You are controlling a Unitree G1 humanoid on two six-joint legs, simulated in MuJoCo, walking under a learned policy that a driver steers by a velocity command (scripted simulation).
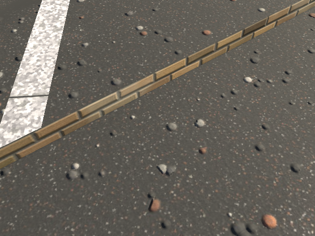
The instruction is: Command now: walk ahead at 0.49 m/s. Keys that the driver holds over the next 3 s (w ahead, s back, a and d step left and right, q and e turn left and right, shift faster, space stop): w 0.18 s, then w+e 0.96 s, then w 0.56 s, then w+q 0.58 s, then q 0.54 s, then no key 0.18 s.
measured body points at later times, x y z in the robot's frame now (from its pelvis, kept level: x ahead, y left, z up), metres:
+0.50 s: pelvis +0.28 +0.06 +0.00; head +0.32 +0.06 +0.45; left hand +0.32 +0.33 -0.14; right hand +0.42 -0.22 -0.10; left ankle +0.36 +0.15 -0.74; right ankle +0.14 -0.07 -0.65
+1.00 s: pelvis +0.53 -0.05 -0.02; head +0.56 -0.08 +0.43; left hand +0.80 +0.12 -0.11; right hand +0.47 -0.34 -0.15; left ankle +0.43 +0.15 -0.64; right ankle +0.58 -0.15 -0.74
